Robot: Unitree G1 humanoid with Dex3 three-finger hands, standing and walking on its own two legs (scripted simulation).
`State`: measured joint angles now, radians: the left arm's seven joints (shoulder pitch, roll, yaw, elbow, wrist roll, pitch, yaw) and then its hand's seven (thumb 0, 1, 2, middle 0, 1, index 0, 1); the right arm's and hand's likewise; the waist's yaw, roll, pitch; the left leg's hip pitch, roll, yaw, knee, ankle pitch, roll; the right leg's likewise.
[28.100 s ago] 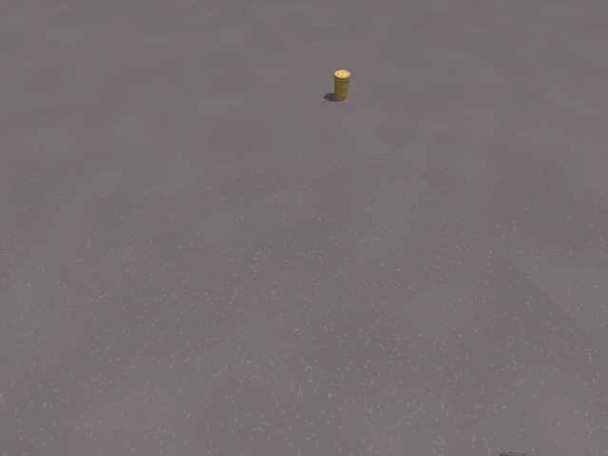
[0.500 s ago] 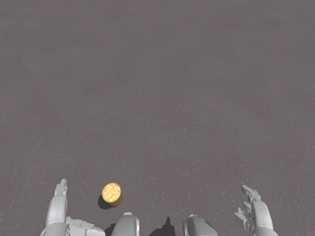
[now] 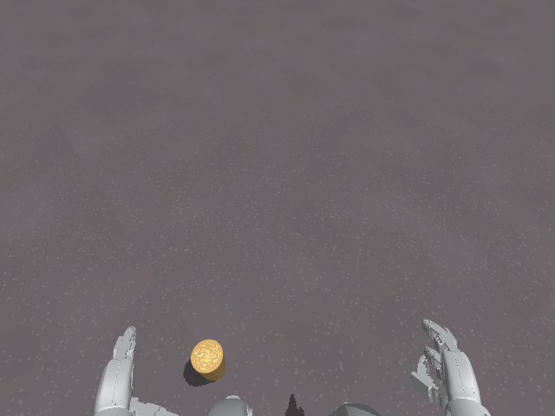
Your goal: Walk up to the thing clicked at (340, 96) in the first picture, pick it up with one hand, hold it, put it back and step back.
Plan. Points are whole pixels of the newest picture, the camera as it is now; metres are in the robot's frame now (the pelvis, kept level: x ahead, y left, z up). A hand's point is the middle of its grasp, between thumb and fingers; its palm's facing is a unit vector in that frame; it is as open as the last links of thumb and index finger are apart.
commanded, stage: home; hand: left
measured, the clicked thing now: (211, 362) +0.35 +0.22 -0.64
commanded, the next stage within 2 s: stand in 1.40 s
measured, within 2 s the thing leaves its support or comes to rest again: neither
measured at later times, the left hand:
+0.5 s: hand (169, 400) +0.15 +0.17 -0.05, palm faces +0.10 -0.95 -0.29, open 17.7 cm
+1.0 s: hand (166, 395) +0.16 +0.18 -0.05, palm faces +0.10 -0.95 -0.28, open 17.7 cm
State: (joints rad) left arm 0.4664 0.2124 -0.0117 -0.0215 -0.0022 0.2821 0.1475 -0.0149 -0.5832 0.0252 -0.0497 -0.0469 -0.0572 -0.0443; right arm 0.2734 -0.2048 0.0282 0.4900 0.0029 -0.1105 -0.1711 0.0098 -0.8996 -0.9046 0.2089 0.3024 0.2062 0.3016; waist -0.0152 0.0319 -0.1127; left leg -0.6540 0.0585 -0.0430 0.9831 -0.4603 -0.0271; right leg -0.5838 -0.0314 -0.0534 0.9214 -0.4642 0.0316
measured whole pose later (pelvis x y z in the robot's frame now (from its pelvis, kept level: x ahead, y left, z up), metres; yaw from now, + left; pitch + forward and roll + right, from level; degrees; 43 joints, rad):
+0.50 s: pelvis -0.02 -0.01 +0.00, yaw +0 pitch +6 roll -2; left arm 0.46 0.21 -0.01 0.01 0.00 0.25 0.13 -0.02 -0.60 0.01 -0.05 -0.04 -0.06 -0.04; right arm 0.29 -0.21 0.03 0.51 0.00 -0.13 -0.17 0.01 -0.90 -0.90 0.21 0.30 0.21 0.30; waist -0.02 0.04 -0.10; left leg -0.65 0.07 -0.04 0.96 -0.42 -0.04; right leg -0.59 -0.02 -0.05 0.92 -0.44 0.02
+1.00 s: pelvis -0.01 +0.00 +0.00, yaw -1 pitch +6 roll -2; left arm 0.46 0.20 -0.01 0.01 0.00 0.25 0.13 -0.02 -0.60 0.01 -0.05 -0.04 -0.05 -0.04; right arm 0.28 -0.20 0.02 0.52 0.00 -0.14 -0.18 0.01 -0.90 -0.90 0.21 0.30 0.21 0.30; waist -0.02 0.03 -0.10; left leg -0.64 0.06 -0.04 0.96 -0.44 -0.03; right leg -0.58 -0.02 -0.04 0.91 -0.44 0.02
